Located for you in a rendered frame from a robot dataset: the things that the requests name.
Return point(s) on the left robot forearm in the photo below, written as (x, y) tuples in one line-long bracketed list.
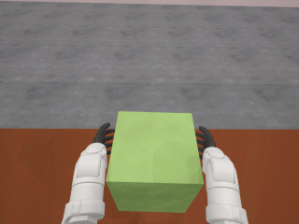
[(86, 204)]

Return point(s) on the carton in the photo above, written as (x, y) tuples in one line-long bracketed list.
[(154, 163)]

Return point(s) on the right robot forearm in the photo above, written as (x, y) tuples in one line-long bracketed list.
[(223, 195)]

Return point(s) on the robot left hand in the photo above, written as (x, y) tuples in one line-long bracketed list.
[(102, 138)]

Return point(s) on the robot right hand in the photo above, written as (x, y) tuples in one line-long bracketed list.
[(208, 140)]

